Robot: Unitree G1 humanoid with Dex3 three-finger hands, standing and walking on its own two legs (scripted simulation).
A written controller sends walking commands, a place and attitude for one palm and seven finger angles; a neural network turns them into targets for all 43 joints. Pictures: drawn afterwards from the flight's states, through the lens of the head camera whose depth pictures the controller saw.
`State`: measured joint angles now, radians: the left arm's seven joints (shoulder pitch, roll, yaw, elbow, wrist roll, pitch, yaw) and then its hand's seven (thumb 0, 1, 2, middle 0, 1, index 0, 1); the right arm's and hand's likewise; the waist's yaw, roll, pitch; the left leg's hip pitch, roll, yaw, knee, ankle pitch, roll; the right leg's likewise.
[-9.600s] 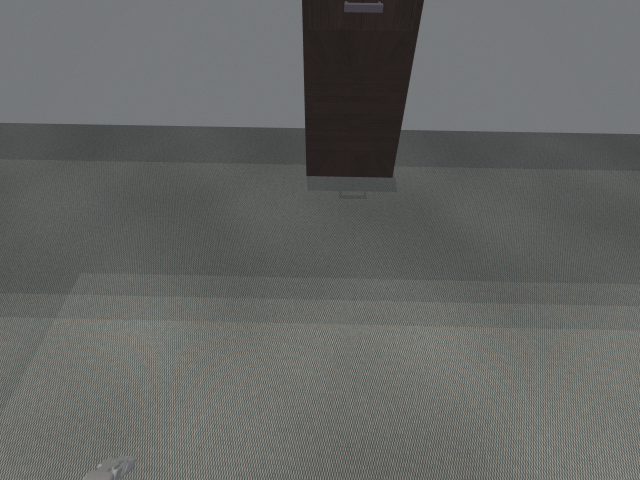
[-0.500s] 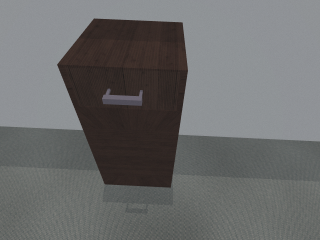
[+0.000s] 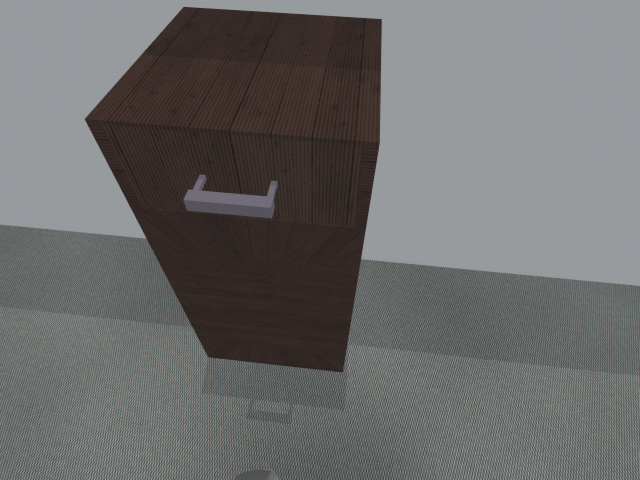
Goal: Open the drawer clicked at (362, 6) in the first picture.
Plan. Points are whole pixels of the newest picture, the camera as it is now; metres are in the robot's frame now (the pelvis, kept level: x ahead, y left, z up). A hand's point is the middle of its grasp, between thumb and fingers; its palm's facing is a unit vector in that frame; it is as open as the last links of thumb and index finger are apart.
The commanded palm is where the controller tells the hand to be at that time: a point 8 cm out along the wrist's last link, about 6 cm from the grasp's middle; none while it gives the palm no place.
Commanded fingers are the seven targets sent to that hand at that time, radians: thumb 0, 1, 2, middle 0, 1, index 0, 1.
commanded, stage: come to a stop and stand still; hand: left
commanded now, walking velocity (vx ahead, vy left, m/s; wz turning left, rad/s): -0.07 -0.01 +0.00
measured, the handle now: (233, 193) +0.52 +0.18 +0.04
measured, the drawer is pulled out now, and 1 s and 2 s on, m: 0.00 0.00 0.00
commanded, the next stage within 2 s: look again from close up in 1.04 s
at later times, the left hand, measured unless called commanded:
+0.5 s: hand out of the picture -0.04 +0.20 -0.17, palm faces -0.02 -0.98 -0.20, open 7.4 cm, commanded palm none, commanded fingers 0.00 0.90 0.90 -0.20 -0.30 -0.20 -0.30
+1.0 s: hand out of the picture -0.09 +0.09 -0.17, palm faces +0.05 -0.99 -0.11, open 7.4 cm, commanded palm none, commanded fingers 0.00 0.90 0.90 -0.20 -0.30 -0.20 -0.30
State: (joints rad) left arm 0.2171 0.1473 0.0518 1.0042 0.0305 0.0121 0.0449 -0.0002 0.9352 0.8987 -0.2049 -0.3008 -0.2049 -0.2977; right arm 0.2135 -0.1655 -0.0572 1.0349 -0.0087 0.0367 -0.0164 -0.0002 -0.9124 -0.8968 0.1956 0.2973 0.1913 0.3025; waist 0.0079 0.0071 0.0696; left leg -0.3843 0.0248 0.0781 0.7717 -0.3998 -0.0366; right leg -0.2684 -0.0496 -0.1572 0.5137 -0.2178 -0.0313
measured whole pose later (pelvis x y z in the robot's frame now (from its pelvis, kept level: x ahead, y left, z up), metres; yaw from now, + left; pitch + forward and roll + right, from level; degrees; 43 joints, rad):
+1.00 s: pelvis -0.06 -0.04 +0.00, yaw -1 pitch -2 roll +0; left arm 0.36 0.05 0.00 1.14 0.01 -0.01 0.04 0.01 0.91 0.90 -0.20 -0.30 -0.20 -0.30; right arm 0.35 -0.07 0.00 1.18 -0.01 0.01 -0.04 0.00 -0.91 -0.90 0.20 0.30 0.19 0.30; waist -0.02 0.01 0.02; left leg -0.23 0.08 0.03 0.44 -0.17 -0.05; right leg -0.09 0.05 -0.09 0.42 -0.30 -0.07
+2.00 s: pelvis -0.07 +0.01 -0.01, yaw -2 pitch +4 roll +2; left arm 0.33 0.28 -0.08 0.01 0.58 0.07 0.32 0.01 0.79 0.85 -0.21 -0.38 -0.21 -0.38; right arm 0.23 -0.26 -0.02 0.71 -0.02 -0.17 -0.04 0.01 -0.92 -0.90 0.20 0.30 0.20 0.30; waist -0.02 0.07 -0.08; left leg -0.41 -0.06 0.11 0.63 -0.29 0.06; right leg -0.43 0.00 -0.01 0.72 -0.36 -0.05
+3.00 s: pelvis -0.03 +0.03 +0.00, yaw -6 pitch +3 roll +1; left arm 0.05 0.47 -0.07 -0.12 0.91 0.17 0.12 0.00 -0.37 0.36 -0.31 -1.12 -0.31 -1.11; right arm 0.08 -0.26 -0.02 0.61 0.01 0.14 -0.03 0.01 -0.91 -0.90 0.20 0.30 0.19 0.30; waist 0.06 0.08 -0.06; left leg -0.30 -0.09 -0.04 0.56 -0.31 0.06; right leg -0.30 0.04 0.05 0.60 -0.34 -0.03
